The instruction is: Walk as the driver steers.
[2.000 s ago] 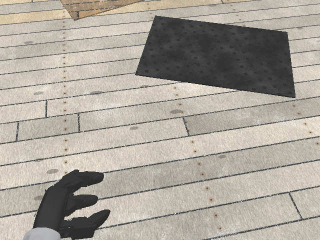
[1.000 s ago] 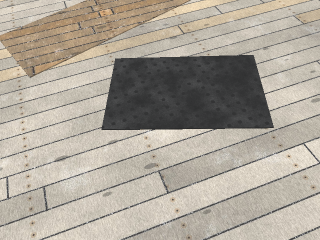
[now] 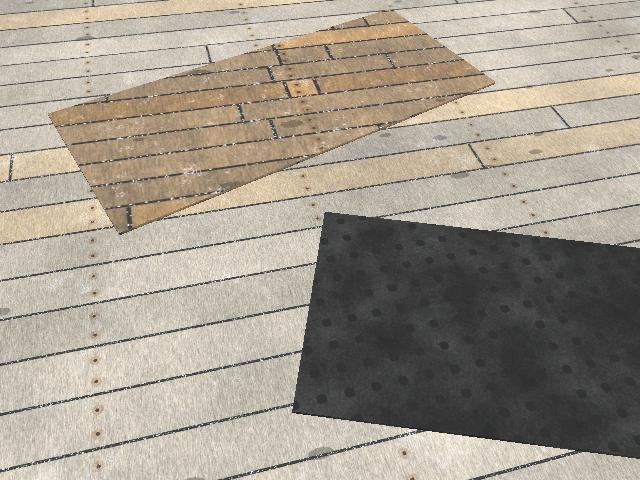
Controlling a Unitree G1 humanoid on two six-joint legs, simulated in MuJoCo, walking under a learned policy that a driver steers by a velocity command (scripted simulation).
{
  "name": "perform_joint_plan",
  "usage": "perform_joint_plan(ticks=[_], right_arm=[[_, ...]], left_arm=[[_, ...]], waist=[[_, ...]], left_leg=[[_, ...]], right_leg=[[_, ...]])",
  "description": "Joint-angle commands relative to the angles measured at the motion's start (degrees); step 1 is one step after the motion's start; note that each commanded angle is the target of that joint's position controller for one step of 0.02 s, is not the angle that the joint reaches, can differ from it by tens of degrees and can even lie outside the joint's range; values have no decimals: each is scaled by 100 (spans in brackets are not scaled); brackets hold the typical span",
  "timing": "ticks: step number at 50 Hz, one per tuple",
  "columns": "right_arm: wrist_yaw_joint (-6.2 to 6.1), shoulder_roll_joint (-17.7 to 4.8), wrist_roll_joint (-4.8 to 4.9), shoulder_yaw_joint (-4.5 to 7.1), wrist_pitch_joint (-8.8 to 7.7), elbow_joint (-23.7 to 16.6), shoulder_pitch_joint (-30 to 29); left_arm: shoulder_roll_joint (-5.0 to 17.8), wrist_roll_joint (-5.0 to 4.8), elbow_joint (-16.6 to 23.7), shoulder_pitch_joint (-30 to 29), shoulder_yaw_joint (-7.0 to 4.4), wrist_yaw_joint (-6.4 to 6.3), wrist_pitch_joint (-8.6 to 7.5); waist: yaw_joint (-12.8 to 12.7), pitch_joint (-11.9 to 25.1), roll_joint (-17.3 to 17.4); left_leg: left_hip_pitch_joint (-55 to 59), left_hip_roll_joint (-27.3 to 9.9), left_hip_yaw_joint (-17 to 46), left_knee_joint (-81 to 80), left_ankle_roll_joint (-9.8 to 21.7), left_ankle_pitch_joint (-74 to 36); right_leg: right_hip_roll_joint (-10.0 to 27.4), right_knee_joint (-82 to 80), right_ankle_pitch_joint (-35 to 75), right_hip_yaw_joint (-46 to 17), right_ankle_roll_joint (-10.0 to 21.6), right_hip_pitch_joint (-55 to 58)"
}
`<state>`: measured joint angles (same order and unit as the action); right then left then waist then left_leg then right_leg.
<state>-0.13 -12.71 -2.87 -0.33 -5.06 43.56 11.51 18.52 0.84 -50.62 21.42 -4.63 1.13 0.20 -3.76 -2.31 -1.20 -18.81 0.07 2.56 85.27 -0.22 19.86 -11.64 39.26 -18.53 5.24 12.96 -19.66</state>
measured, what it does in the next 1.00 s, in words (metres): walks ahead: left foot, then right foot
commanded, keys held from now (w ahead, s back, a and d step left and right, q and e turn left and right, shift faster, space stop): w+e+shift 0.12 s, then w+shift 0.20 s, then w+q+shift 0.62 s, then q+shift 0.04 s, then e+shift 0.02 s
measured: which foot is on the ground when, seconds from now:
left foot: up 0.00-0.28, down 0.30-0.70, up 0.72-1.00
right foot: down 0.00-0.32, up 0.34-0.70, down 0.72-1.00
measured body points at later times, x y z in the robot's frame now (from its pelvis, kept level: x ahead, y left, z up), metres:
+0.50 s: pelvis +0.46 +0.06 +0.03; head +0.48 +0.05 +0.48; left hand +0.69 +0.28 -0.06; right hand +0.37 -0.22 -0.09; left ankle +0.47 +0.17 -0.71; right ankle +0.42 -0.05 -0.62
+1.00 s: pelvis +0.91 -0.01 +0.02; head +0.93 +0.00 +0.47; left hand +0.81 +0.28 -0.10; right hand +1.18 -0.23 -0.04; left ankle +1.04 +0.12 -0.64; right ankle +0.78 -0.14 -0.71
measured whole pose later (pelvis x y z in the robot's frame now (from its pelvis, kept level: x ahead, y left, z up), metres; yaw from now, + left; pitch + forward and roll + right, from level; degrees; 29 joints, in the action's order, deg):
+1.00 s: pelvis +0.91 -0.01 +0.02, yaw +11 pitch +2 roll -2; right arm 4.5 -20.3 -2.1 3.9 -0.4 37.7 3.3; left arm 18.7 1.0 -51.7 26.9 -3.6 -0.5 -6.5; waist -3.4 -0.3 2.6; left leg -45.5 -4.2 -3.6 57.0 5.2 3.7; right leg -0.1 15.3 -21.8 12.9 -1.5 5.0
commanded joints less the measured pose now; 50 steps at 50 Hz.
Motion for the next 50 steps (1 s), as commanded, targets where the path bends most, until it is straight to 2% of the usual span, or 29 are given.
perform_joint_plan(ticks=[1, 3, 6, 9, 11, 13, 14, 15, 16, 17, 18, 19, 20, 22, 24, 27, 29, 32, 34, 35, 36, 37, 38, 39, 40, 42, 44, 47, 50], right_arm=[[48, -848, -189, 70, -74, -789, -149], [93, -798, -181, -4, 127, -958, -533], [170, -591, 25, -123, 140, -1303, -1481], [191, -467, 124, -153, 98, -1364, -1733], [157, -601, 76, -84, 48, -1342, -1721], [66, -1006, 64, 123, -3, -1091, -862], [-7, -1251, 122, 262, -23, -837, 102], [-120, -1532, 102, 413, -13, -500, 1362], [-196, -1956, -92, 543, -23, -278, 2312], [-51, -2231, -115, 631, -6, -153, 1832], [45, -1547, -20, 576, 20, -315, 1013], [92, -1147, 67, 507, 9, -277, 803], [123, -929, 67, 451, 13, -122, 854], [102, -695, 137, 352, -21, 247, 1168], [78, -805, 224, 388, -73, 406, 1419], [24, -1082, 201, 511, -92, 306, 1242], [76, -1342, 276, 609, -106, 278, 1244], [130, -1369, 360, 626, -89, 389, 1588], [123, -1545, 327, 668, -41, 471, 1704], [144, -1569, 343, 687, -50, 421, 1576], [127, -1060, 346, 563, -108, 226, 1444], [82, -386, 558, 387, -58, -22, 1959], [43, -773, 395, 416, 43, -7, 1501], [83, -891, 288, 456, 109, -23, 988], [148, -840, 240, 457, 160, -29, 756], [273, -597, 137, 430, 326, -117, 629], [346, -421, 103, 388, 470, -330, 188], [476, -409, 84, 285, 489, -842, -472], [609, -362, 32, 161, 371, -992, -1022]], left_arm=[[619, 40, 383, -10, -89, -144, -278], [668, -20, 418, -77, -67, -133, -457], [728, -68, 426, 82, -142, -86, -536], [755, -161, 275, 522, -179, -21, -563], [761, -121, 186, 636, -176, -55, -577], [1040, -25, 160, 560, -216, -102, -592], [1219, 47, 179, 314, -250, -102, -585], [1053, 111, 278, -102, -213, -102, -607], [185, 78, 522, -155, -2, -105, -663], [-151, -197, 696, 749, 153, -12, -704], [253, -33, 578, 169, 149, -79, -632], [375, 53, 690, -456, 146, -24, -614], [365, 162, 842, -913, 164, 15, -608], [126, 347, 1129, -1151, 267, 102, -524], [14, 402, 1386, -1388, 371, 139, -480], [27, 270, 1829, -2245, 541, 242, -528], [9, 155, 1856, -2468, 593, 294, -540], [273, 137, 1809, -2444, 492, 156, -540], [529, 188, 1529, -1507, 333, 4, -589], [712, 233, 1339, -639, 224, -108, -624], [1182, 349, 1257, 534, 50, -247, -627], [1490, 448, 1251, 444, -26, -257, -552], [1071, 294, 1261, -26, -20, -264, -500], [557, 227, 1262, -384, 87, -236, -530], [328, 232, 1165, -480, 134, -192, -564], [139, 164, 912, -359, 178, -185, -650], [-115, 20, 640, -186, 222, -133, -737], [5, 18, 523, -335, 196, -111, -844], [123, -22, 444, -422, 199, -168, -873]], waist=[[628, -471, 885], [660, -738, 794], [200, -720, 370], [-249, -270, 13], [-300, -55, -100], [149, 605, -318], [768, 1107, -382], [1484, 1566, -354], [1578, 2117, 887], [719, 2473, 2679], [698, 1371, 1350], [741, 868, 463], [697, 583, 24], [420, 244, 372], [317, -16, 487], [320, -360, 435], [400, -274, 513], [473, -85, 423], [40, 659, 274], [-406, 1150, 238], [-832, 1987, -380], [-330, 2554, -1551], [-232, 1741, -1032], [-185, 912, -469], [-79, 505, -169], [194, 106, -469], [295, -90, -348], [530, -262, -476], [538, -627, 139]], left_leg=[[-2451, -494, 432, -589, -191, -4], [-1862, -736, 121, -1751, -413, -333], [-1063, -685, -202, -3816, -485, -1710], [-607, -385, -484, -4989, -192, -2903], [-553, -213, -499, -5491, 8, -2792], [216, 155, -504, -5569, 212, -1928], [1152, 159, -525, -5601, 308, -1517], [2561, -257, -232, -5279, 397, -949], [3770, -1520, 1609, -5451, 575, 1249], [4206, -2364, 5175, -7056, 1287, 1925], [3483, -2063, 4653, -7163, 1390, 2388], [2685, -1775, 3620, -7085, 1407, 1634], [2065, -1432, 2959, -7108, 1283, 859], [1388, -1036, 2462, -7229, 1290, 234], [1077, -976, 2404, -7486, 1458, -67], [24, -687, 1837, -8007, 1420, -534], [-546, -600, 1595, -8296, 1296, -1268], [362, -725, 1571, -7726, 1074, -2657], [761, -459, 1275, -5889, 858, -4365], [35, -207, 1184, -4481, 744, -3946], [-814, 91, 821, -2600, 706, -1992], [-2205, 437, 343, -965, 607, 842], [-2853, 18, 241, -580, 689, 222], [-2956, -224, 176, -764, 681, -226], [-2800, -379, 172, -961, 634, -401], [-2617, -583, 167, -1171, 536, -424], [-2895, -686, 70, -1221, 520, -541], [-2927, -751, -122, -1873, 531, -1352], [-1384, -226, -963, -4132, 568, -2376]], right_leg=[[1933, -2992, -859, -4055, 960, 748], [1502, -3270, -355, -3346, 823, -382], [990, -3207, 1080, -2549, 467, -646], [1158, -3040, 2713, -2337, 151, 422], [1350, -2631, 3874, -2262, -14, 1401], [1535, -1429, 5686, -2243, -250, 2197], [1502, -306, 5905, -2118, -358, 2089], [1297, 1232, 5098, -1967, -429, 1112], [769, 3493, 1648, -1601, -518, -346], [157, 4470, -641, -1557, -684, -1802], [775, 4499, -109, -1444, -574, -2413], [976, 4202, 306, -1354, -621, -2307], [1136, 3795, 339, -1234, -655, -2097], [1414, 3234, 171, -1128, -816, -2029], [1586, 2644, 0, -1013, -1025, -2260], [1610, 686, 991, -743, -1314, -1472], [1308, -78, 1687, -423, -1359, -119], [1195, -647, 1929, -466, -1269, 316], [903, -941, 1167, -346, -1120, 1486], [1284, -838, 883, -606, -1021, 2735], [2763, -1073, -1218, -2144, -827, 3922], [4138, -2166, -2850, -4927, -344, 4544], [3845, -2532, -3213, -5130, -248, 3796], [3518, -2464, -2235, -3968, -351, 3073], [3262, -2510, -1033, -3113, -415, 2495], [2943, -2686, 141, -1991, -603, 1845], [2716, -2846, 1108, -1153, -810, 1798], [2657, -3063, 2392, -149, -862, 1512], [2130, -3081, 4195, 826, -1028, 718]])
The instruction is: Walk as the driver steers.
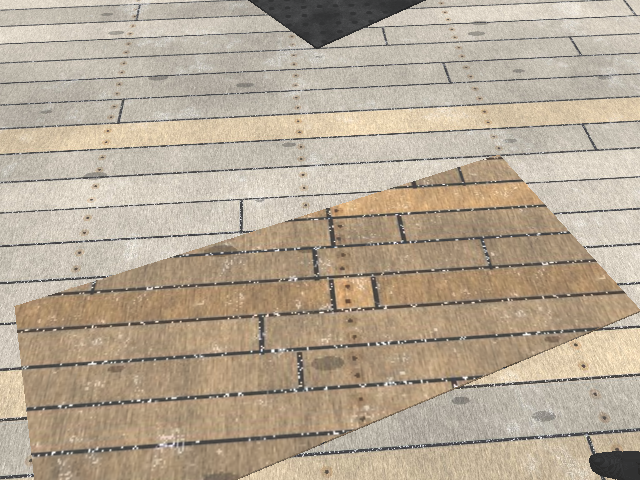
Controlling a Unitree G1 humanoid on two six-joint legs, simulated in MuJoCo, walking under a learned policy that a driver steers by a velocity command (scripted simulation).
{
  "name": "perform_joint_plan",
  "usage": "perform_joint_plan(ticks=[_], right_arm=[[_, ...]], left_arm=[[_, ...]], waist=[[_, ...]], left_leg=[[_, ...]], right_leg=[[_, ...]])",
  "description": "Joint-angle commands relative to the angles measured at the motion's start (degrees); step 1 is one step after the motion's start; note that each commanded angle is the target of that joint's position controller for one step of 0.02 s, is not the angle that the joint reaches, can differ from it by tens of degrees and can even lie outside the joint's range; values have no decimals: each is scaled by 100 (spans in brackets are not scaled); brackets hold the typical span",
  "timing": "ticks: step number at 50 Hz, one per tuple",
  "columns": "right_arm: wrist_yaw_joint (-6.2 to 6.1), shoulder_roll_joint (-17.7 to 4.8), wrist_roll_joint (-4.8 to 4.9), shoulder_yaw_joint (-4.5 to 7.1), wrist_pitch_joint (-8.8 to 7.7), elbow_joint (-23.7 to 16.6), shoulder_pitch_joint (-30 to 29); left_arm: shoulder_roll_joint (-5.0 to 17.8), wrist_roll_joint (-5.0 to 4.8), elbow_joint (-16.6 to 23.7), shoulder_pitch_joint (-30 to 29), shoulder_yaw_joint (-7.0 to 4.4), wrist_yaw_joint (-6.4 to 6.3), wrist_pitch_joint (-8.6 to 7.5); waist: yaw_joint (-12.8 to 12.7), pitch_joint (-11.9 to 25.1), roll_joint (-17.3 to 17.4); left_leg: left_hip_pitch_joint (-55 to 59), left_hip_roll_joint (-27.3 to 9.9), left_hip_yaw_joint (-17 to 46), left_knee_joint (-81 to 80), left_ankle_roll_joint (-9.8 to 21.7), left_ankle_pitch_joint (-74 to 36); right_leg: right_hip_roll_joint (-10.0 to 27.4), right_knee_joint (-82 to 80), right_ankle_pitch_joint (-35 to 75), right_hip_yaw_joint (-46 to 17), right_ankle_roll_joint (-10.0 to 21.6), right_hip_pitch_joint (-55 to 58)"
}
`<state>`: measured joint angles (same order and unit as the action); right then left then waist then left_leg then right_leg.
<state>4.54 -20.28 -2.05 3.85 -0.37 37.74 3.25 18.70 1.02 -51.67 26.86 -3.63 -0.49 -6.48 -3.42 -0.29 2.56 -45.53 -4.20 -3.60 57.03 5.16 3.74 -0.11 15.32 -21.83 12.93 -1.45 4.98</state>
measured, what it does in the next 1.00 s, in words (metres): walks ahead, turning right: left foot, then right foot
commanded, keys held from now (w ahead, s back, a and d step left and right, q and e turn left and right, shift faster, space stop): e+shift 0.70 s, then shift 0.04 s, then q+shift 0.26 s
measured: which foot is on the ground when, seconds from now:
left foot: up 0.00-0.08, down 0.10-0.58, up 0.60-1.00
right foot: down 0.00-0.08, up 0.10-0.54, down 0.56-1.00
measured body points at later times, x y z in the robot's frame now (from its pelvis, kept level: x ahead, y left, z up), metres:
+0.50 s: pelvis +0.28 -0.02 +0.01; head +0.31 -0.05 +0.45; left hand +0.46 +0.23 -0.09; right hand +0.39 -0.32 -0.11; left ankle +0.28 +0.08 -0.73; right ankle +0.37 -0.16 -0.69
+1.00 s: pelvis +0.36 -0.06 +0.00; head +0.37 -0.07 +0.45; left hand +0.65 +0.07 -0.07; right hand +0.34 -0.36 -0.12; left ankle +0.41 +0.08 -0.70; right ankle +0.36 -0.15 -0.73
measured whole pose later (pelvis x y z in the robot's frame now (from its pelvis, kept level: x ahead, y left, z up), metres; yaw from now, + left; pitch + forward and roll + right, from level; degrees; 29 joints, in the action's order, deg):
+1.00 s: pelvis +0.36 -0.06 +0.00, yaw -23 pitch +1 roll +0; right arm -1.2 -16.6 1.4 3.8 1.8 47.8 11.5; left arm 11.9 2.1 -35.6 4.0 -1.3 -1.7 1.2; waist 2.0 -0.6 1.5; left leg -22.9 -3.4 1.3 46.9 -3.6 22.2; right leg -4.8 29.9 -11.8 -1.6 3.9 -18.8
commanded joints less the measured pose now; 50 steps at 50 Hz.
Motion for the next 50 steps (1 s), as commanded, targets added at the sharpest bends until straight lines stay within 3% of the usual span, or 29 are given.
perform_joint_plan(ticks=[1, 3, 4, 5, 6, 7, 8, 9, 10, 11, 12, 15, 19, 21, 24, 27, 28, 29, 30, 31, 32, 33, 34, 36, 38, 40, 44, 47, 50], right_arm=[[159, 429, -71, -279, -158, -302, 18], [64, 170, -160, -197, -209, 148, 1105], [-98, -207, 323, 41, -265, -5, 1485], [-258, -603, 278, 131, -239, 145, 1896], [-419, -1190, 64, 134, -239, 251, 1901], [-416, -933, -183, 43, -299, -29, 1987], [-354, -754, -96, 75, -286, -75, 1813], [-311, -628, 77, 41, -356, 27, 1370], [-318, -387, 176, -17, -414, 81, 1012], [-318, -238, 165, -49, -454, 82, 733], [-310, -179, 92, -40, -469, 73, 573], [-384, -89, 45, -18, -483, 101, -30], [-647, -117, 70, 39, -326, 160, -250], [-712, -148, 126, 60, -212, 205, -226], [-695, -281, 264, 135, -63, 279, -159], [-673, -294, 436, 194, 3, 331, -288], [-649, -180, 429, 189, 20, 405, -88], [-617, -113, 234, 176, 18, 247, -12], [-598, 51, 70, 110, 26, -44, -83], [-558, -146, 140, 133, 1, 54, -105], [-563, -174, 264, 154, -29, 20, -328], [-619, -149, 216, 172, -34, 105, -376], [-681, -246, 135, 211, -20, 114, -418], [-661, -187, 160, 223, 10, 189, -318], [-654, -53, 217, 179, 46, 351, -117], [-672, 40, 236, 125, 98, 429, -26], [-640, 169, 246, 29, 153, 620, 242], [-602, -276, 331, 119, 117, 449, 69], [-551, -349, 381, 152, 77, 395, 278]], left_arm=[[309, -54, 459, -739, 79, -15, -228], [857, -111, 391, -645, -8, -41, -170], [1562, -414, 468, -860, -175, -92, -85], [1379, -461, 483, -1099, -116, -95, -26], [361, -67, 558, -354, 138, -20, 8], [319, -356, 287, 738, 225, 64, -23], [914, -499, 352, 24, 47, 50, 8], [773, -532, 563, -372, 30, 17, 62], [583, -438, 490, -528, 42, -59, 144], [503, -379, 406, -355, 3, -101, 282], [424, -334, 387, -212, -19, -112, 422], [99, -315, 624, -315, -57, -201, 679], [-13, -226, 949, -837, -56, -108, 675], [9, -203, 1085, -1090, -75, 9, 686], [245, -207, 1367, -1388, -181, 165, 799], [365, -196, 1460, -1090, -315, 211, 847], [594, -141, 1349, -616, -442, 150, 816], [1390, -109, 1419, -406, -670, 23, 771], [1618, 85, 1627, -565, -641, 33, 688], [1410, 63, 1776, -760, -588, 145, 561], [1244, -38, 1841, -1011, -546, 152, 487], [1049, -199, 1869, -1300, -506, 100, 505], [861, -280, 1943, -1576, -452, 8, 572], [709, -184, 2133, -1753, -404, -134, 685], [639, -103, 2184, -1650, -366, -205, 706], [495, -50, 2150, -1581, -286, -233, 706], [-40, 164, 1980, -1853, -9, -149, 683], [467, 170, 1836, -1901, -132, -114, 704], [527, 63, 1783, -1967, -168, -200, 773]], waist=[[556, -685, -270], [1039, 13, -603], [1571, 602, -784], [1920, 718, -576], [1155, 1431, 1306], [1087, 3332, 1022], [1320, 3162, 215], [968, 2011, -88], [695, 1302, -483], [423, 934, -423], [246, 802, -316], [-42, 458, 56], [70, 564, 183], [183, 584, 222], [251, 426, 284], [-13, 354, 201], [-178, 457, -243], [-128, 302, -1825], [218, 1070, -2381], [57, 1575, -1360], [141, 1237, -905], [300, 837, -441], [404, 718, -488], [484, 830, -750], [422, 1035, -707], [331, 1136, -755], [271, 886, -992], [74, 325, -1126], [85, 319, -975]], left_leg=[[2103, 571, -534, -1658, 71, -992], [3664, 1041, -363, -1999, 235, -810], [4526, 798, 216, -2207, 392, -1149], [5131, 453, 600, -2994, 515, -1956], [6893, -1116, 1815, -1779, 801, -6376], [8025, -2423, 3492, -1647, 1895, -6696], [7122, -2085, 3000, -2368, 1846, -5891], [6206, -1822, 2441, -2734, 1592, -4790], [5265, -1609, 2091, -3059, 1359, -4169], [4460, -1515, 1718, -3354, 1290, -3971], [3789, -1450, 1412, -3635, 1212, -3823], [2811, -1313, 464, -4140, 1124, -3240], [3085, -994, -510, -4106, 860, -2426], [3375, -1070, -683, -4004, 793, -2109], [3771, -1361, -682, -3703, 609, -1571], [3891, -1390, -857, -2753, 150, -1669], [3576, -1059, -987, -1741, -137, -1496], [2301, -255, -1172, 68, -665, 769], [709, 818, -144, 1655, -963, 3631], [519, 669, 898, 2003, -814, 3504], [388, 582, 1000, 1911, -657, 3004], [325, 443, 1035, 1532, -637, 2513], [475, 352, 1079, 1083, -634, 2138], [904, 467, 981, 759, -721, 1716], [1065, 462, 878, 443, -858, 1565], [1301, 308, 804, 202, -981, 1516], [2321, -44, 652, -715, -1018, 1341], [2150, 60, 445, -925, -910, 1743], [1862, 64, 381, -938, -807, 2139]], right_leg=[[990, -435, 5475, 18, 473, -1819], [1195, 796, 6912, -157, 567, -1640], [1319, 1656, 7306, -493, 526, -1471], [1000, 2991, 6101, -427, 331, -1689], [66, 5887, -1439, -564, 79, -3135], [-329, 7338, -2037, -2592, 123, -3843], [-111, 7184, -1586, -2660, 60, -3686], [162, 6550, -1179, -2373, -9, -4072], [409, 6221, -892, -2084, -134, -4115], [538, 6120, -660, -1963, -227, -3799], [631, 6101, -469, -1892, -301, -3359], [763, 5575, -147, -1650, -452, -3326], [802, 3977, 1493, -1335, -320, -3258], [722, 3388, 1843, -1169, -209, -3177], [645, 2882, 1445, -988, 28, -3205], [345, 2026, 1262, -710, 439, -2679], [147, 1527, 1928, -881, 708, -1955], [1032, 1066, 5376, -2646, 1288, -1244], [1849, 750, 4965, -4935, 2499, -263], [1998, 418, 3723, -5052, 2462, -209], [1764, 358, 2970, -4638, 2157, -464], [1450, 355, 2456, -4172, 1801, -857], [1248, 348, 2132, -3872, 1577, -1223], [971, 386, 2221, -3550, 1376, -1494], [975, 534, 2793, -3260, 1349, -1366], [1002, 598, 2918, -3026, 1373, -1397], [906, 354, 1546, -2569, 1315, -2093], [1186, 289, 1057, -2757, 1465, -2073], [1548, 568, 2104, -2915, 1571, -1460]])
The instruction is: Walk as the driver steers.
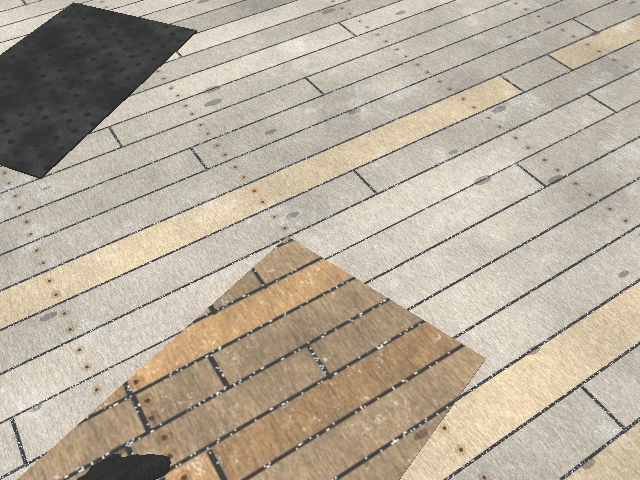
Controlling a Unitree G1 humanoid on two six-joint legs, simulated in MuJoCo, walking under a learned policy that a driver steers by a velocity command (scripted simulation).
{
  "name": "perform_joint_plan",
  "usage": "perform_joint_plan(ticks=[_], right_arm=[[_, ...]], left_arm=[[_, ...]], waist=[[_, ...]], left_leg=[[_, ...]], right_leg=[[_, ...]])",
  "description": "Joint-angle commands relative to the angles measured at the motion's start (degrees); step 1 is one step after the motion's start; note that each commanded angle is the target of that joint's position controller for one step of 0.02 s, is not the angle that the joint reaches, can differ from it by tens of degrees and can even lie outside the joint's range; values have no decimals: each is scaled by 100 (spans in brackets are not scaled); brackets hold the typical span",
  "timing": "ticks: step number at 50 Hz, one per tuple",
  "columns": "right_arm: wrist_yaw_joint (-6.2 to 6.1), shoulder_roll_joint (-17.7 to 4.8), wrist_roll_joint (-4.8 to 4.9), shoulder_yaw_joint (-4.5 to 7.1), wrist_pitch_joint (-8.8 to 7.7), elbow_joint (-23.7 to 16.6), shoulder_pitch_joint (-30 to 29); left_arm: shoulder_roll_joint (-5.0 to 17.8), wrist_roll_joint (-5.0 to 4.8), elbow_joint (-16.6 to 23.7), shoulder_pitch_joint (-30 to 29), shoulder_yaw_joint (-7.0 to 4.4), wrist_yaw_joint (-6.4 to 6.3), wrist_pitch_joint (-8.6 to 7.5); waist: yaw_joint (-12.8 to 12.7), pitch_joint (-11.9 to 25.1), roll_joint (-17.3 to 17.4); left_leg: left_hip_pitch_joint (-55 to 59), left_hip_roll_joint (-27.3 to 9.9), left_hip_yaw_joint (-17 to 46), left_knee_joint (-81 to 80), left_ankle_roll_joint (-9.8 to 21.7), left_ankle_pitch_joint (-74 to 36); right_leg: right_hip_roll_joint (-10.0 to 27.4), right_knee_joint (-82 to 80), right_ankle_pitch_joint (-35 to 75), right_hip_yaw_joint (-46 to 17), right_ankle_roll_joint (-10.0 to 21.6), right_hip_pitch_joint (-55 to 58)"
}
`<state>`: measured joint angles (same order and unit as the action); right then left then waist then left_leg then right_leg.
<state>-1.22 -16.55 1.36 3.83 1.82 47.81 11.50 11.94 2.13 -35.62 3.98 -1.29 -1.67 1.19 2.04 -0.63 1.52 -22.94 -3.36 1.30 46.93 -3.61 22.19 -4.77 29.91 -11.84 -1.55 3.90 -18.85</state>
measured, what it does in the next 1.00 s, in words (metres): steps on the spot: left foot, then right foot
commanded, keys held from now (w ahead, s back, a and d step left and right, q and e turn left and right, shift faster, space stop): q+shift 0.30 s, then shift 0.04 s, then e+shift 0.56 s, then shift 0.10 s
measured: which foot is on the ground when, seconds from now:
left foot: up 0.00-0.10, down 0.12-0.58, up 0.60-0.86, down 0.88-1.00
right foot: down 0.00-0.12, up 0.14-0.54, down 0.56-0.88, up 0.90-1.00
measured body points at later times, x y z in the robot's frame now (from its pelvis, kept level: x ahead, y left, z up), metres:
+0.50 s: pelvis +0.01 +0.04 +0.01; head +0.03 +0.07 +0.46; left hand +0.09 +0.35 -0.09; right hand +0.26 -0.17 -0.07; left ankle -0.03 +0.13 -0.73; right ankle +0.08 -0.09 -0.71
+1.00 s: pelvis +0.02 +0.06 +0.01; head +0.05 +0.08 +0.46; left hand +0.20 +0.36 -0.08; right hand +0.14 -0.23 -0.08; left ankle +0.03 +0.16 -0.73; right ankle +0.01 -0.09 -0.67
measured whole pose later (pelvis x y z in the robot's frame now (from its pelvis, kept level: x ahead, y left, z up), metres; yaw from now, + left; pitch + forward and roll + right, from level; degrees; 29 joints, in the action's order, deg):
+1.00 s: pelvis +0.02 +0.06 +0.01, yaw -4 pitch +2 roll +0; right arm -0.8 -15.7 -1.6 4.7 -0.2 38.7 10.5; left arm 20.3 -1.1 -37.0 9.5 -6.6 -2.1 2.4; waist 0.0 -1.6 -2.2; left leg -15.0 2.5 1.8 26.5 2.5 13.2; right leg -5.4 58.5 -25.4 -10.6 -2.8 -29.9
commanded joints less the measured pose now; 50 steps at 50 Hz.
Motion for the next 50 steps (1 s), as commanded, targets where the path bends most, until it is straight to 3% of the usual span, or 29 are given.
perform_joint_plan(ticks=[1, 5, 6, 7, 8, 9, 10, 12, 13, 18, 23, 25, 28, 29, 30, 31, 32, 33, 35, 36, 39, 41, 43, 44, 45, 46, 47, 48, 50], right_arm=[[50, -660, 41, 147, -143, -592, -411], [168, -494, 35, 150, -123, -426, 312], [157, -734, -20, 219, -126, -460, 411], [66, -1459, -57, 400, -152, -598, 389], [76, -1545, -233, 423, -204, -678, 616], [74, -1430, -327, 415, -293, -706, 662], [35, -1298, -203, 421, -335, -766, 389], [-82, -1060, 61, 378, -254, -928, 49], [-130, -980, 93, 360, -178, -981, 43], [-235, -946, -6, 365, 0, -1155, 71], [-75, -383, -254, 36, -12, -1086, -116], [-21, -646, -260, 67, -41, -1066, -268], [-89, -1001, -173, 190, -88, -1019, -129], [-118, -904, -263, 195, -132, -1092, -13], [-146, -772, -314, 184, -164, -1215, -171], [-174, -707, -324, 180, -196, -1357, -572], [-169, -655, -248, 179, -205, -1524, -927], [-140, -601, -171, 198, -192, -1536, -899], [-76, -484, -143, 190, -174, -1518, -825], [-60, -401, -142, 178, -188, -1534, -904], [55, -155, -80, 126, -257, -1491, -849], [121, -259, -42, 164, -289, -1401, -598], [132, -398, -48, 255, -304, -1237, -126], [93, -615, -70, 343, -287, -1163, 73], [36, -1128, -210, 430, -230, -1270, 23], [84, -1174, -505, 408, -257, -1378, -242], [66, -890, -492, 321, -317, -1528, -596], [32, -616, -387, 237, -337, -1550, -848], [-32, -511, -217, 169, -334, -1522, -856]], left_arm=[[1162, -81, 174, 263, -401, -111, 24], [1100, -260, 193, -132, -455, -167, 90], [1023, -292, 152, 12, -483, -163, 86], [816, -88, 385, -66, -462, -138, 48], [806, -64, 626, -860, -440, -147, -48], [811, -115, 588, -835, -458, -124, -98], [812, -173, 474, -707, -481, -115, -106], [823, -161, 375, -631, -511, -148, -104], [742, -191, 392, -653, -499, -118, -121], [691, -258, 182, -444, -454, -12, -160], [649, -277, -12, -192, -359, 152, -122], [869, -327, 22, -192, -406, 195, -131], [1288, -297, 138, -147, -497, 201, -197], [1604, -269, 183, -30, -573, 197, -226], [1790, -326, 94, 195, -653, 210, -245], [1700, -303, 65, 527, -646, 202, -249], [1573, -224, -48, 988, -616, 176, -285], [1591, -218, -72, 1016, -622, 138, -321], [1592, -369, 55, 568, -661, 35, -268], [1509, -431, 114, 404, -659, -16, -181], [1539, -386, 218, 381, -729, -93, 73], [1586, -398, 290, 364, -764, -76, 132], [1552, -486, 372, 162, -746, -70, 154], [1375, -488, 368, 292, -691, -74, 150], [929, -415, 361, 681, -577, -50, 151], [1248, -347, 414, 808, -671, -48, 53], [1626, -302, 310, 870, -767, -40, 16], [1721, -303, 146, 909, -800, -45, 43], [1404, -284, -19, 994, -707, -72, 109]], waist=[[-412, 421, -833], [4, 543, -698], [-1, 428, -207], [-301, 293, 1289], [201, 272, 1630], [164, 445, 956], [-25, 456, 565], [-128, 587, 361], [-149, 658, 394], [-75, 860, 556], [27, 707, 793], [-8, 326, 812], [-29, 75, 459], [143, 202, -202], [136, 274, -1042], [-164, 279, -1468], [-459, 436, -1622], [-414, 559, -1267], [-186, 594, -776], [-166, 618, -756], [-211, 826, -1053], [-206, 907, -1218], [37, 885, -1226], [33, 900, -995], [-236, 934, 536], [-367, 583, 1279], [-501, 339, 902], [-553, 176, 491], [-462, 68, 330]], left_leg=[[-368, -13, -160, 15, 101, 351], [462, 211, -450, -1577, 432, -702], [833, -57, 318, -2310, 748, -1776], [1427, -1309, 2400, -2483, 1440, -3895], [1856, -1803, 3374, -2813, 2362, -4726], [2120, -1630, 3104, -2715, 2331, -4440], [2305, -1253, 2613, -2505, 1974, -4336], [2384, -924, 2205, -2393, 1616, -4266], [2335, -787, 2166, -2383, 1574, -4287], [2369, -623, 1912, -2242, 1430, -3891], [1356, -654, 1563, -2318, 1494, -3442], [1145, -656, 1524, -2313, 1503, -2940], [1261, -417, 1423, -1989, 1182, -2044], [1082, 51, 1020, -1406, 929, -1411], [640, 712, 262, -667, 497, -785], [-62, 1023, 72, 27, 210, 215], [-818, 1060, 386, 1046, 129, 1625], [-1071, 945, 656, 1805, 90, 1713], [-1121, 702, 742, 1495, 63, 1043], [-956, 680, 644, 861, 31, 789], [-170, 922, 414, -384, -38, 279], [369, 993, 388, -1159, -6, -49], [1186, 940, 296, -2383, 87, -890], [1894, 474, 545, -2783, 265, -1188], [2499, -1026, 2178, -3111, 925, -928], [1675, -1904, 3389, -3369, 1649, -1101], [1324, -1866, 3100, -3370, 1820, -1191], [1100, -1446, 2378, -3243, 1624, -1132], [1164, -957, 1629, -3081, 1462, -1605]], right_leg=[[2079, -770, 1555, -1418, 1036, 1080], [1836, -47, 2239, -662, 601, 1039], [1410, 649, 1341, -248, 137, 573], [506, 2017, -500, 507, -495, -834], [-255, 3091, -2619, 42, -659, -1989], [-54, 3737, -2549, -412, -630, -2230], [66, 3869, -2070, -523, -628, -2350], [196, 3587, -1460, -578, -723, -2318], [130, 3486, -1267, -529, -777, -2155], [164, 2160, -646, -320, -911, -1628], [595, 1195, -580, -22, -796, -107], [501, 611, -399, 174, -658, 95], [529, -320, 1037, -148, -288, 179], [936, -184, 2518, -877, -13, 373], [1432, -463, 2786, -1786, 599, 518], [1939, -827, 2869, -2845, 1218, 909], [2263, -1063, 2855, -3473, 1541, 1464], [2191, -972, 2729, -3378, 1464, 1657], [1742, -812, 2426, -2701, 959, 1533], [1488, -831, 2121, -2493, 752, 1433], [1156, -779, 1800, -2478, 617, 1104], [1125, -780, 1559, -2711, 580, 863], [931, -643, 833, -2805, 361, 407], [654, -336, -138, -2617, 92, -198], [-128, 1091, -1938, -1645, -272, -1289], [-186, 2336, -2444, -1243, -484, -1825], [184, 3218, -2113, -1101, -593, -1711], [264, 3526, -1702, -998, -663, -1627], [217, 4073, -1181, -878, -811, -1704]])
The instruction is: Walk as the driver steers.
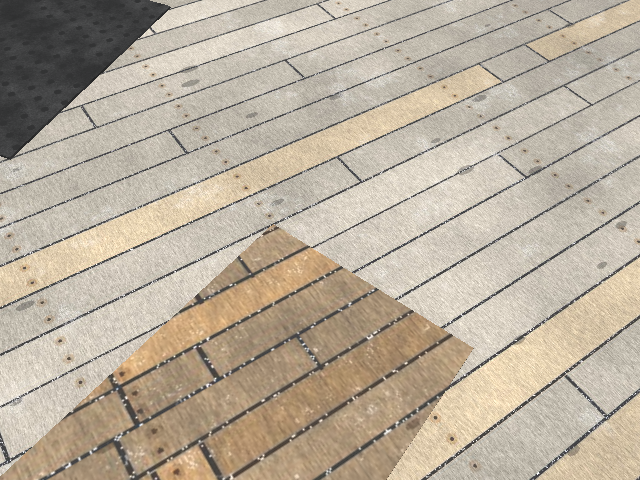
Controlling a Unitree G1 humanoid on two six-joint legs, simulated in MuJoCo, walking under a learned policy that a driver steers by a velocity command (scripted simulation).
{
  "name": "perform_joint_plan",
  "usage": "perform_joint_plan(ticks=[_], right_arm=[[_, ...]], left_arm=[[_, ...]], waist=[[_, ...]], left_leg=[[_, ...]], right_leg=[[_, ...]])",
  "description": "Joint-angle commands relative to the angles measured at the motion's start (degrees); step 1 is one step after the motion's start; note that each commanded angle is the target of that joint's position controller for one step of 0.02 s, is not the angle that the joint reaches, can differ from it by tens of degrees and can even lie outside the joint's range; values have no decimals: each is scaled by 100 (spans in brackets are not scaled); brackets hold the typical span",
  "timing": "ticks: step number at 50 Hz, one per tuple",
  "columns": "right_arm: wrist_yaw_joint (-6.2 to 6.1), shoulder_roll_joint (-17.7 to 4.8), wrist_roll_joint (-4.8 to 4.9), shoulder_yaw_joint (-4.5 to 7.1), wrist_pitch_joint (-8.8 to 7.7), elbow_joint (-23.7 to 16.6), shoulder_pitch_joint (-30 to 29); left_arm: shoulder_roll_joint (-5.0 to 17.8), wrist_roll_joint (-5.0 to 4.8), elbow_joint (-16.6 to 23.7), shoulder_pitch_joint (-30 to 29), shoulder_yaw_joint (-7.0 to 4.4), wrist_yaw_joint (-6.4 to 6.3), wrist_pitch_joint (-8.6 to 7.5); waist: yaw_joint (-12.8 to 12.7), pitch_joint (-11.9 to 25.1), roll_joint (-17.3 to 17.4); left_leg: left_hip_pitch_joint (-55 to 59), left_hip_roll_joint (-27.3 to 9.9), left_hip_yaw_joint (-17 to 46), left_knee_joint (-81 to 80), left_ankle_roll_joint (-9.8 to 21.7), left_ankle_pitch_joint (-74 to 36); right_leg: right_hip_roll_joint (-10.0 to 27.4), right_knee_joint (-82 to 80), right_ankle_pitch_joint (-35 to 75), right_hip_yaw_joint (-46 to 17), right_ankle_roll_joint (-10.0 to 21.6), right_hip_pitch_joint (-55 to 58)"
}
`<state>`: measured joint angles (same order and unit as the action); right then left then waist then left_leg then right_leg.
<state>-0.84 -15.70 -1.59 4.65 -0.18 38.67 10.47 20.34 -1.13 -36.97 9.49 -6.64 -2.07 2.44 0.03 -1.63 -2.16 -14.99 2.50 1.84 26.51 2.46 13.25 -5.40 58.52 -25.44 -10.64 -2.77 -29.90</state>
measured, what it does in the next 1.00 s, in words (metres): walks ahead, turning left: right foot, then left foot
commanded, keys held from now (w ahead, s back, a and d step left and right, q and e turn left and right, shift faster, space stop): w+shift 0.04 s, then w+q+shift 0.62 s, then w+shift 0.02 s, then w+e+shift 0.32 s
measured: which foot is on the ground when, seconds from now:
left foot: down 0.00-0.28, up 0.30-0.70, down 0.72-1.00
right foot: up 0.00-0.28, down 0.30-0.74, up 0.76-1.00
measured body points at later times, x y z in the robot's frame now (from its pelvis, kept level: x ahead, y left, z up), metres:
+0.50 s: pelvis +0.13 -0.02 +0.00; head +0.14 -0.03 +0.45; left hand +0.13 +0.26 -0.11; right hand +0.32 -0.27 -0.11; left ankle +0.16 +0.11 -0.65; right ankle +0.04 -0.16 -0.74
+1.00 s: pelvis +0.48 +0.17 -0.01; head +0.49 +0.18 +0.44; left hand +0.48 +0.44 -0.13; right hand +0.60 -0.07 -0.13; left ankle +0.38 +0.17 -0.74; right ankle +0.64 +0.06 -0.65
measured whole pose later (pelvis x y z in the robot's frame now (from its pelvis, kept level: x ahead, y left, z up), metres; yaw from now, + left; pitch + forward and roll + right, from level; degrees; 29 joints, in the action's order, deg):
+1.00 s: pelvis +0.48 +0.17 -0.01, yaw +20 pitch -1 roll +1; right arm 1.5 -15.0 -1.4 2.4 -5.9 48.4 23.0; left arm 14.9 -0.1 -46.5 14.7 -1.6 2.7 -0.6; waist 0.5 -1.9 -1.8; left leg 1.9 6.4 -10.3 16.9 6.8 18.8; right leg 6.0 65.1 -3.4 -2.7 3.8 -42.4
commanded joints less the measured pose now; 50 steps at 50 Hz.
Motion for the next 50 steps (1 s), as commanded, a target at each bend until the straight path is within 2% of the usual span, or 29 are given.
perform_joint_plan(ticks=[1, 4, 7, 11, 12, 13, 14, 15, 16, 17, 18, 19, 21, 23, 27, 31, 33, 35, 36, 37, 38, 39, 40, 41, 42, 43, 45, 48, 50], right_arm=[[-103, -625, 104, 77, -132, -513, -399], [-65, -752, 182, 78, -212, -190, 569], [-57, -929, 245, 113, -282, -167, 802], [-24, -1135, 367, 169, -261, -197, 785], [168, -1235, -72, 263, -123, 15, 827], [211, -1011, -11, 244, -67, -2, 750], [203, -782, 65, 202, -87, -63, 566], [209, -316, 131, 76, -151, -323, 205], [187, 63, 173, -51, -210, -658, -134], [202, -233, 85, -51, -203, -844, -344], [258, -449, 58, 18, -164, -709, -337], [344, -533, 29, 64, -134, -531, -66], [517, -650, -42, 117, -17, -359, 122], [592, -511, -39, 58, 45, -408, -59], [671, -499, -33, -14, 99, -626, -718], [776, -330, -38, -199, 70, -873, -1521], [682, -321, 8, -227, 76, -832, -1320], [552, -611, -15, -100, 32, -472, 77], [453, -879, -67, 54, -10, -13, 1430], [336, -1404, -134, 240, -7, 224, 1841], [286, -2046, -136, 319, -25, 35, 1420], [249, -1766, -83, 319, -25, -94, 1488], [161, -1598, -168, 258, -94, 179, 1397], [139, -1256, -187, 168, -203, 276, 1200], [125, -1018, -178, 78, -300, 299, 833], [129, -840, -118, 5, -398, 293, 700], [167, -546, -4, -83, -573, 442, 738], [238, -485, 43, -103, -717, 634, 923], [231, -351, 47, -156, -758, 719, 1024]], left_arm=[[435, 49, 161, 399, -104, -3, -34], [158, 24, 344, -39, 97, 91, -221], [81, 63, 506, -660, 186, 153, -516], [44, -71, 397, -500, 201, 260, -827], [4, 471, 193, -108, 265, 324, -538], [-129, 467, 130, 155, 270, 278, -482], [75, 400, 15, 702, 223, 192, -511], [541, 408, -78, 1584, 128, 101, -570], [1206, 474, -32, 1665, 27, 47, -557], [1188, 513, -62, 1395, -35, 8, -558], [640, 455, -26, 1002, 131, 57, -601], [350, 394, 12, 732, 226, 96, -631], [191, 344, -41, 686, 294, 83, -682], [203, 332, -211, 906, 277, 135, -759], [127, 354, -515, 1154, 273, 175, -887], [279, 364, -816, 1433, 248, 120, -881], [553, 359, -887, 1495, 215, 89, -835], [950, 388, -949, 1534, 148, 50, -687], [956, 357, -914, 1392, 174, 59, -663], [541, 379, -834, 1459, 274, 114, -666], [-148, 121, -353, 1887, 467, 245, -727], [429, 136, -252, 823, 367, 210, -798], [323, -10, -230, 638, 366, 212, -819], [203, 31, -376, 797, 419, 223, -805], [86, 121, -515, 934, 432, 281, -706], [-10, 169, -696, 1344, 447, 331, -549], [-90, 170, -879, 1338, 415, 419, -347], [-226, 101, -752, 556, 424, 492, -289], [-261, 60, -679, 135, 450, 524, -353]], waist=[[-136, 327, 719], [259, 262, 1126], [391, 18, 1014], [133, -104, 1261], [20, 31, 971], [-174, -33, 841], [-482, 162, 641], [-987, 579, -223], [-1003, 504, -920], [-848, 371, -772], [-593, 35, -471], [-366, -40, -525], [-198, -88, -620], [-182, -266, -496], [-144, -685, -394], [-299, -977, -184], [-75, -563, -322], [696, 332, -620], [1321, 940, -495], [1290, 1326, 249], [494, 2193, 1955], [1064, 2214, 599], [832, 1134, 451], [488, 452, -66], [179, 170, -90], [-75, 63, 243], [-199, -274, 325], [-69, -763, 459], [24, -770, 538]], left_leg=[[552, -1458, 1435, -1208, 872, -24], [1139, -1491, 2004, -1750, 977, 2251], [965, -1492, 2076, -1869, 1014, 1718], [4, -1261, 1991, -1647, 1043, 1470], [-91, -869, 1617, -1286, 916, 1585], [-788, -637, 1517, -891, 764, 1488], [-1917, -401, 1362, -320, 530, 1505], [-2971, 37, 807, 1194, 270, 1860], [-4003, 265, 323, 2555, 140, 1837], [-4233, -315, 482, 3332, 193, 1285], [-4243, -438, 545, 3663, 162, 836], [-4011, -490, 445, 3742, 54, 535], [-3729, -597, 177, 4168, -104, 146], [-3875, -658, 140, 4429, -134, -231], [-4004, -797, -17, 3948, -24, -751], [-3144, -700, -931, 2409, 429, -710], [-2124, -185, -1429, 1992, 759, -324], [-372, 345, -1269, 1866, 1043, 528], [1465, 461, -881, 1263, 1197, 286], [3003, -352, 402, 993, 1173, 1278], [4219, -2250, 3916, -286, 1593, 2721], [3728, -2141, 4043, -945, 1297, 2676], [2794, -2235, 3206, -1061, 1197, 1905], [1721, -2075, 2528, -1133, 1009, 1347], [1017, -1778, 1850, -1275, 791, 1145], [488, -1746, 1445, -1497, 663, 986], [163, -1488, 739, -1828, 327, 475], [281, -991, -608, -2151, -190, -1351], [567, -682, -1245, -2184, -307, -2633]], right_leg=[[333, 1249, 465, 225, -169, -717], [527, 384, 703, 521, -122, -1145], [678, -1089, 688, 829, -56, -632], [307, -2772, 369, 995, 32, 1007], [33, -3316, 350, 1417, 148, 1522], [81, -3842, 1245, 1427, 216, 2467], [437, -3690, 1324, 1165, 300, 3864], [1787, -4186, -248, -232, 476, 4933], [3089, -4837, -1797, -2008, 812, 4762], [3436, -4849, -2204, -2614, 1272, 4059], [2957, -4798, -1856, -1911, 1134, 3790], [2566, -4868, -1274, -1159, 938, 3497], [2189, -5070, -341, -158, 828, 3142], [2077, -5197, 308, 461, 804, 3020], [2046, -5431, 1179, 1450, 739, 2977], [1937, -5487, 2958, 2389, 651, 3103], [1977, -4630, 6715, 2689, 600, 3450], [2298, -2727, 8812, 2565, 712, 3411], [2251, -1248, 8280, 2490, 766, 2611], [1709, 908, 4244, 2380, 714, 1107], [696, 3038, -359, 1657, 515, -946], [715, 3307, 410, 627, 655, -1176], [781, 3212, 810, 584, 690, -1411], [1078, 2648, 1056, 539, 712, -1105], [1252, 2242, 1158, 477, 721, -761], [1325, 2026, 1298, 451, 661, -358], [1393, 1678, 1450, 427, 604, -390], [1223, 833, 2314, 744, 642, -955], [972, 199, 2856, 1227, 734, -1029]])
